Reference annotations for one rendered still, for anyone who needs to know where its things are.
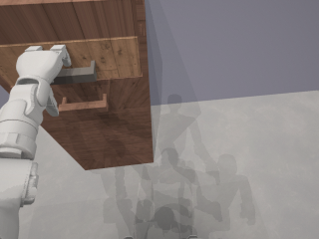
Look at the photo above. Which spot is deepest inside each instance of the left robot forearm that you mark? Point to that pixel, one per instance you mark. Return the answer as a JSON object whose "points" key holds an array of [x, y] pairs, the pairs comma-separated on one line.
{"points": [[21, 116]]}

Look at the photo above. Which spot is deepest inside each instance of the robot left upper arm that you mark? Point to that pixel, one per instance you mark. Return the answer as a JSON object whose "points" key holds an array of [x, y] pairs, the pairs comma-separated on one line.
{"points": [[18, 187]]}

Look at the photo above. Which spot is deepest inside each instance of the drawer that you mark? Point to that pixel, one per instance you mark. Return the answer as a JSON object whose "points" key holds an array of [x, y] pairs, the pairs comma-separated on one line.
{"points": [[115, 57]]}

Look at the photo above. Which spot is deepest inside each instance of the left robot hand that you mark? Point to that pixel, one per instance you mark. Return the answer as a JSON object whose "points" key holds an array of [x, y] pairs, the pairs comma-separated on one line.
{"points": [[45, 64]]}

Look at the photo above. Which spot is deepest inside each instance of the cabinet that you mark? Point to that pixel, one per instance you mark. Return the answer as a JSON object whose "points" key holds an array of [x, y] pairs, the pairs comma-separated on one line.
{"points": [[121, 136]]}

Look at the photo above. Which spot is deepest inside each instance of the handle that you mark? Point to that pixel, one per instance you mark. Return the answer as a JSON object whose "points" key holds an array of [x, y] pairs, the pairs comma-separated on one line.
{"points": [[83, 108], [76, 75]]}

